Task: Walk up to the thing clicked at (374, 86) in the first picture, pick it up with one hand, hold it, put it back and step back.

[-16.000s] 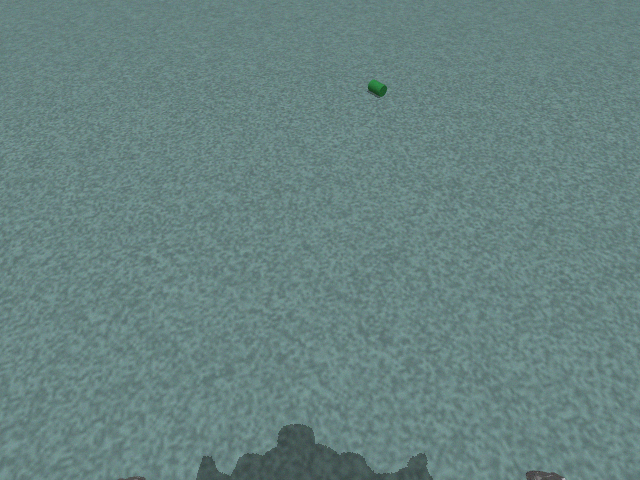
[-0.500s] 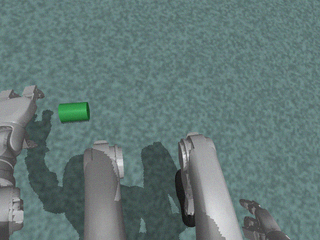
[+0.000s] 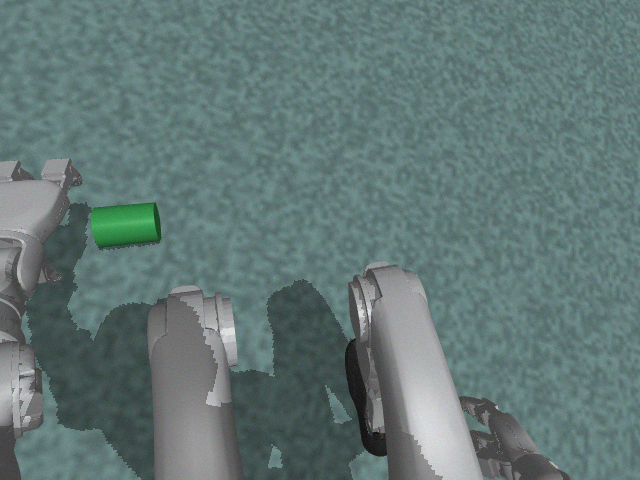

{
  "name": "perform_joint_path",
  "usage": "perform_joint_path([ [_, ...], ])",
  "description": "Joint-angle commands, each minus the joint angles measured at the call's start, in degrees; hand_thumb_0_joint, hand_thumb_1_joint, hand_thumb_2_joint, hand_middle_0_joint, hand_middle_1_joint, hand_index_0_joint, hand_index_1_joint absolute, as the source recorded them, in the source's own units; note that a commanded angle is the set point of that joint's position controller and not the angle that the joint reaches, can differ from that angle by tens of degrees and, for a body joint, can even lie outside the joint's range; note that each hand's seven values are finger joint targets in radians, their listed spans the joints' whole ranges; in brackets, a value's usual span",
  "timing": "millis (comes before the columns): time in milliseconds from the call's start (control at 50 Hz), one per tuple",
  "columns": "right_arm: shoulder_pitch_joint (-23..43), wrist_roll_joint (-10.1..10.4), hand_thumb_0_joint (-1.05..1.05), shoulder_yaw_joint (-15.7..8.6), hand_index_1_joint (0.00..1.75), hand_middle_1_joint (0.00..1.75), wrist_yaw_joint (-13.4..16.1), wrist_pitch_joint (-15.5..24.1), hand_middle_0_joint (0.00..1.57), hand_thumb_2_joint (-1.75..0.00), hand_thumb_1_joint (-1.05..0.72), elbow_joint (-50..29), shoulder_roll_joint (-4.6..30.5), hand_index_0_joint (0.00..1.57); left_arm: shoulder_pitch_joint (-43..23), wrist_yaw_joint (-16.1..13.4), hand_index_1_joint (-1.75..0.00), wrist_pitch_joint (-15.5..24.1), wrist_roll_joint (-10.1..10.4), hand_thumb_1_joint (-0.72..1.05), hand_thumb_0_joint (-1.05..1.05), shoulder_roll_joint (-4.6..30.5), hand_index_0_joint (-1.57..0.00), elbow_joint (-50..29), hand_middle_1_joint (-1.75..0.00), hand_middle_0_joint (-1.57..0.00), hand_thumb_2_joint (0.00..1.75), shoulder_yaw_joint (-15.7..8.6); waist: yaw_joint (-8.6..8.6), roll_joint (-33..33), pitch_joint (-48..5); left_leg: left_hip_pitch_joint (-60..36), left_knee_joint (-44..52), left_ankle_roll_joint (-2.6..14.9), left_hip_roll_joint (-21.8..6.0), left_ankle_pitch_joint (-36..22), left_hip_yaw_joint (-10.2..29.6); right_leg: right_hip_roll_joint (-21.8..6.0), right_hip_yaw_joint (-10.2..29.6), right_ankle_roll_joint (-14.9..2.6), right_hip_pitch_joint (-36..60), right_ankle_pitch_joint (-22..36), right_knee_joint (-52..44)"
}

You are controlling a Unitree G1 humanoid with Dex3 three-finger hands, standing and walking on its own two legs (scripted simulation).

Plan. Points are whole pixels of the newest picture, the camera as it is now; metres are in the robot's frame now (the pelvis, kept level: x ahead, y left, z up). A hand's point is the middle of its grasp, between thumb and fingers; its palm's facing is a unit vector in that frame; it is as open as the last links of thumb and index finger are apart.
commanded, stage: rise first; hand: left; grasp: from above
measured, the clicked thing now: (128, 224) +0.46 +0.26 -0.31
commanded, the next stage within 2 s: approach in 0.32 s
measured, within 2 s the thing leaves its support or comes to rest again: neither
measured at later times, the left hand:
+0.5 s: hand (58, 227) +0.42 +0.32 -0.18, palm faces -0.43 -0.08 -0.90, open 13.8 cm
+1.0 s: hand (120, 197) +0.48 +0.25 -0.21, palm faces -0.40 -0.08 -0.91, open 13.7 cm
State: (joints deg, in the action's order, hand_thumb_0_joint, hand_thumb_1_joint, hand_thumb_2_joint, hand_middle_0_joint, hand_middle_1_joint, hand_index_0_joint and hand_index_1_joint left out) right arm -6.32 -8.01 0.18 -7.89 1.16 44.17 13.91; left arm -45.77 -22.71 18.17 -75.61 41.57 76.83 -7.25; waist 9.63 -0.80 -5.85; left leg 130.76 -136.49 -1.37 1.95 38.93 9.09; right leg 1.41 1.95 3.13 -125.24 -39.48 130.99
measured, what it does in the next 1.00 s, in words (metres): stands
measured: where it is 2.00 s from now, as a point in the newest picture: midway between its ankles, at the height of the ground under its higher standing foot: (294, 433)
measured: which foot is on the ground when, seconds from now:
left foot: down 0.00-1.00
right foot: down 0.00-1.00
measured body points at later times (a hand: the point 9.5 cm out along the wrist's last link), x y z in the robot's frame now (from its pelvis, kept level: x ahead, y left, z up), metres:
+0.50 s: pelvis +0.01 -0.01 -0.01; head +0.23 +0.07 +0.37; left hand +0.44 +0.32 -0.13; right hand +0.08 -0.28 -0.12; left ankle +0.08 +0.13 -0.31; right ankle +0.11 -0.16 -0.31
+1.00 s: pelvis +0.01 -0.01 -0.02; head +0.25 +0.05 +0.35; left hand +0.49 +0.25 -0.16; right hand +0.03 -0.28 -0.12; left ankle +0.08 +0.13 -0.31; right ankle +0.11 -0.16 -0.31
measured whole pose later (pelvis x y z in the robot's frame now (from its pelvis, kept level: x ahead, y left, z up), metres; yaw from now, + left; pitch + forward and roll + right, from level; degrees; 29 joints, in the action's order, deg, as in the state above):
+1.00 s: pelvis +0.01 -0.01 -0.02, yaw -2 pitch +34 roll -9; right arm -8.8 -9.6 4.5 -9.9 4.1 43.2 15.5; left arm -54.3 -30.3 7.9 -74.1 41.5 86.9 -10.1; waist 18.0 0.1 -1.6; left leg 134.2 -140.5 -2.7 1.0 40.7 11.1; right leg 2.9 0.9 4.6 -130.1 -39.0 134.3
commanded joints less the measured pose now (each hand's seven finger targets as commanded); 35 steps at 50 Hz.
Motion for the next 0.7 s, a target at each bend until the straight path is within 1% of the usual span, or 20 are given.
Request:
perform_joint_path([
  [0,-9.8,-0.56,0.0,-4.76,0.3,0.3,0.33,0.52,0.2,-0.9,-0.9,-1.38,14.85,0.2,-16.62,-3.28,-1.01,0.55,0.57,-0.49,0.0,14.66,-0.1,-6.9,-1.04,-0.07,0.96,-3.05,-0.03,16.33,-35.33,-33.92,16.94,2.1,-0.43,-8.58,-5.47,0.13,-10.09,-4.27,11.01,9.79,-10.16],
  [40,-9.63,-0.71,0.0,-4.75,0.3,0.3,0.24,0.47,0.2,-0.9,-0.9,-1.48,14.8,0.2,-17.88,-3.76,-1.01,0.69,0.32,-0.48,0.0,15.13,-0.11,-7.52,-1.04,-0.08,0.95,-3.08,0.12,17.42,-36.31,-34.22,16.76,2.18,-0.43,-8.45,-5.61,0.39,-10.24,-4.32,10.66,9.67,-10.02],
  [120,-9.89,-0.97,0.0,-4.46,0.3,0.3,0.28,0.54,0.2,-0.9,-0.9,-1.39,14.73,0.2,-16.76,-4.47,-0.99,0.44,0.42,-0.48,0.0,15.31,-0.11,-4.37,-1.02,-0.09,0.95,-3.6,0.48,14.72,-34.73,-30.91,15.76,2.66,-0.08,-7.14,-6.37,0.57,-10.04,-4.27,11.62,9.01,-10.82],
  [140,-9.83,-1.07,0.0,-4.2,0.3,0.3,0.26,0.6,0.2,-0.9,-0.9,-1.22,14.57,0.2,-16.14,-4.59,-1.01,0.27,0.18,-0.49,0.0,15.44,-0.11,-3.94,-1.04,-0.08,0.96,-3.59,0.27,15.68,-34.27,-30.8,15.67,2.77,0.0,-7.55,-6.6,0.52,-10.02,-4.16,11.97,9.34,-10.59],
  [160,-10.0,-1.23,0.0,-4.25,0.3,0.3,0.29,0.71,0.2,-0.9,-0.91,-1.04,14.69,0.2,-15.63,-4.55,-1.0,0.07,0.21,-0.48,0.0,14.7,-0.11,-3.3,-1.04,-0.08,0.95,-3.01,0.57,14.94,-34.43,-31.51,15.35,2.75,-0.07,-7.86,-6.52,0.57,-10.01,-4.14,11.84,9.74,-10.81],
  [180,-9.77,-1.05,0.0,-4.57,0.3,0.3,0.45,0.72,0.2,-0.9,-0.9,-0.98,14.93,0.2,-17.86,-4.75,-1.0,0.14,0.53,-0.48,0.0,15.95,-0.11,-5.74,-1.03,-0.08,0.95,-3.54,0.39,15.73,-36.56,-32.36,15.15,2.7,-0.21,-8.34,-6.53,0.62,-9.96,-4.18,11.97,10.22,-10.46],
  [220,-10.11,-1.18,0.0,-4.43,0.3,0.3,0.23,0.86,0.2,-0.9,-0.9,-1.08,15.08,0.2,-16.25,-4.91,-1.0,-0.3,0.73,-0.48,0.0,15.42,-0.11,-4.45,-1.03,-0.08,0.95,-3.68,0.43,16.98,-35.05,-32.66,15.69,2.41,-0.37,-8.76,-6.17,0.28,-10.16,-4.06,11.1,10.31,-9.66],
  [240,-9.74,-1.06,0.0,-4.53,0.3,0.3,0.26,0.83,0.2,-0.9,-0.9,-1.0,15.0,0.2,-17.81,-4.84,-0.99,-0.28,0.6,-0.48,0.0,15.64,-0.12,-5.29,-1.02,-0.09,0.95,-3.07,0.72,17.29,-35.81,-32.65,15.46,2.54,-0.38,-8.33,-6.22,0.61,-10.34,-4.22,10.99,10.13,-9.67],
  [280,-10.22,-1.01,0.0,-4.46,0.3,0.3,0.17,0.9,0.2,-0.9,-0.9,-1.06,15.2,0.2,-17.57,-4.93,-1.0,-0.52,0.82,-0.48,0.0,15.99,-0.11,-3.61,-1.03,-0.08,0.96,-3.72,1.28,16.53,-34.33,-31.64,15.5,2.51,-0.41,-7.71,-6.01,0.4,-10.32,-4.21,10.65,9.62,-9.75],
  [300,-10.23,-1.08,0.0,-4.39,0.3,0.3,0.15,0.89,0.2,-0.9,-0.9,-0.87,15.17,0.2,-18.04,-5.05,-1.0,-0.38,1.02,-0.49,0.0,16.34,-0.11,-4.69,-1.03,-0.08,0.96,-4.06,0.78,16.87,-34.61,-31.5,15.45,2.54,-0.4,-7.91,-6.08,0.39,-10.27,-4.16,10.89,9.87,-9.51],
  [380,-9.92,-1.09,0.0,-4.23,0.3,0.3,0.17,0.93,0.2,-0.9,-0.9,-0.96,14.75,0.2,-16.84,-4.8,-0.99,-0.27,0.93,-0.48,0.0,16.69,-0.12,-3.51,-1.02,-0.09,0.95,-3.91,0.7,16.13,-35.16,-29.98,14.24,2.83,0.01,-7.7,-6.9,0.69,-9.81,-4.32,12.48,10.05,-10.17],
  [400,-9.98,-1.29,0.0,-4.17,0.3,0.3,0.24,0.83,0.2,-0.9,-0.9,-0.88,15.06,0.2,-17.2,-4.94,-0.98,-0.2,1.17,-0.54,0.0,16.99,-0.1,-4.03,-0.95,-0.13,1.03,-4.45,0.66,15.86,-35.58,-30.18,14.29,2.83,-0.01,-7.95,-6.87,0.61,-9.87,-4.15,12.6,10.24,-10.07],
  [420,-9.87,-1.14,0.0,-4.28,0.3,0.3,0.28,0.92,0.2,-0.89,-0.9,-0.79,15.0,0.2,-17.43,-5.03,-1.01,-0.24,1.12,-0.49,0.0,16.79,-0.09,-3.59,-1.03,-0.06,0.95,-4.09,0.77,16.55,-34.7,-29.57,14.16,2.84,-0.03,-7.42,-7.01,0.59,-9.89,-4.21,12.06,9.87,-10.02],
  [460,-10.68,-1.52,0.0,-4.1,0.3,0.3,-0.03,1.0,0.2,-0.89,-0.9,-0.2,15.05,0.2,-18.92,-4.87,-1.01,-0.16,0.96,-0.48,0.0,12.76,-0.09,-2.29,-1.06,-0.05,0.93,-1.21,3.09,15.23,-33.09,-30.68,14.2,2.73,-0.3,-8.11,-6.06,0.53,-10.64,-3.98,10.32,10.4,-9.51],
  [520,-11.3,-1.28,0.0,-4.09,0.3,0.3,0.03,1.32,0.2,-0.89,-0.9,0.12,15.37,0.2,-23.13,-5.34,-1.02,0.54,1.12,-0.47,0.0,12.23,-0.1,-2.61,-1.08,-0.05,0.93,0.38,4.05,16.09,-34.89,-30.43,13.03,2.74,-0.3,-8.72,-6.01,0.8,-10.68,-4.2,10.7,11.47,-9.57],
  [560,-12.15,-1.84,0.0,-3.51,0.3,0.3,-0.04,1.43,0.2,-0.89,-0.9,0.5,15.28,0.2,-25.07,-6.18,-1.02,0.56,0.66,-0.47,0.0,9.58,-0.1,-1.53,-1.07,-0.05,0.94,2.36,5.66,15.83,-33.74,-29.56,12.65,2.77,-0.33,-8.76,-6.05,0.84,-11.02,-3.93,10.6,11.65,-9.47],
  [600,-12.42,-1.85,0.0,-3.26,0.3,0.3,0.14,1.72,0.2,-0.89,-0.9,0.66,15.62,0.2,-28.19,-7.26,-1.03,0.02,0.42,-0.47,0.0,8.39,-0.1,-0.43,-1.08,-0.05,0.94,3.57,6.78,16.61,-33.7,-30.08,12.69,2.61,-0.43,-8.32,-5.99,0.85,-11.18,-3.97,9.66,11.31,-9.51],
  [620,-12.35,-1.85,0.0,-3.01,0.3,0.3,0.14,1.93,0.2,-0.89,-0.89,0.69,15.7,0.2,-28.06,-7.87,-1.03,-0.57,-0.29,-0.46,0.0,8.52,-0.1,2.02,-1.08,-0.05,0.93,3.84,6.98,17.03,-33.28,-29.77,12.42,2.61,-0.46,-8.03,-6.01,1.05,-11.28,-4.14,9.33,11.34,-9.67],
  [640,-12.77,-2.09,0.0,-2.9,0.3,0.3,0.15,1.97,0.2,-0.89,-0.9,0.59,16.19,0.2,-30.26,-8.86,-1.02,-1.11,-0.74,-0.47,0.0,11.1,-0.1,1.5,-1.07,-0.05,0.94,2.27,7.15,17.18,-34.04,-29.87,12.43,2.6,-0.55,-8.26,-6.02,0.94,-11.37,-4.07,9.7,11.65,-9.45],
  [680,-12.51,-2.35,0.0,-2.05,0.3,0.3,0.08,2.08,0.2,-0.89,-0.9,0.46,15.74,0.2,-28.52,-10.39,-1.03,-2.94,-1.56,-0.47,0.0,10.6,-0.1,5.51,-1.08,-0.05,0.94,2.12,6.54,18.15,-33.49,-29.34,12.76,2.5,-0.37,-8.71,-6.48,0.93,-11.3,-4.16,9.99,12.04,-8.83],
])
